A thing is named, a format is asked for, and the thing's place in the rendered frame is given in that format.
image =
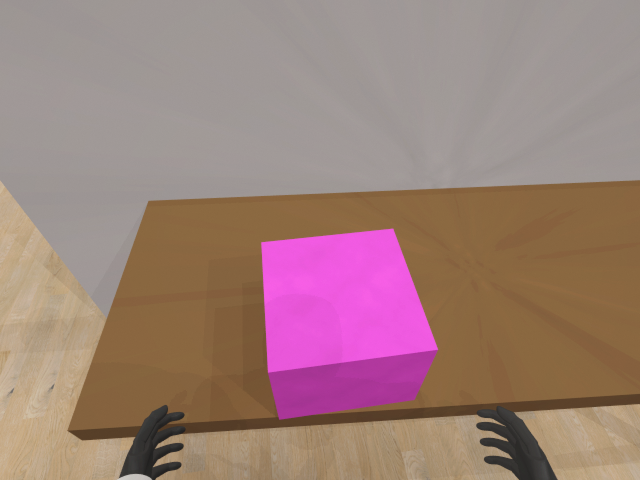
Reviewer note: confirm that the left robot hand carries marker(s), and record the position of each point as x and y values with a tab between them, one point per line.
142	455

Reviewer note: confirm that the carton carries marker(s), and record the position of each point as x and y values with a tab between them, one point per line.
345	327

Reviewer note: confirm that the right robot hand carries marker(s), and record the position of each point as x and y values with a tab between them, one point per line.
528	460

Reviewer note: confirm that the table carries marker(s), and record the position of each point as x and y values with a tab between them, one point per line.
531	292

